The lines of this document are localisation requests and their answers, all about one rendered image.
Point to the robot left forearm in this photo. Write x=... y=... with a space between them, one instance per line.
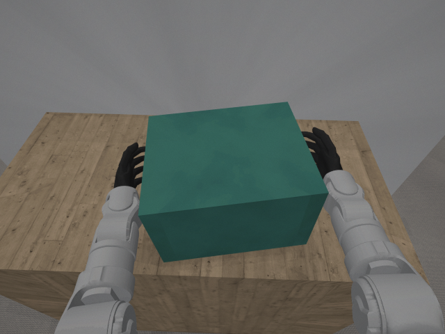
x=109 y=271

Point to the pedestal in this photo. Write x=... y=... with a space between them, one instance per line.
x=51 y=199

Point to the robot left hand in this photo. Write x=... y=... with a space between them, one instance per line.
x=126 y=172

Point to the robot right hand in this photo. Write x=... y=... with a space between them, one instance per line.
x=325 y=154

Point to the carton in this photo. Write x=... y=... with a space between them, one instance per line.
x=226 y=181

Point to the robot right forearm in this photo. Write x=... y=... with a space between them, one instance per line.
x=365 y=244

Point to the robot right upper arm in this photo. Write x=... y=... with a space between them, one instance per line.
x=399 y=303

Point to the robot left upper arm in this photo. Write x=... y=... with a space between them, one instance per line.
x=113 y=317

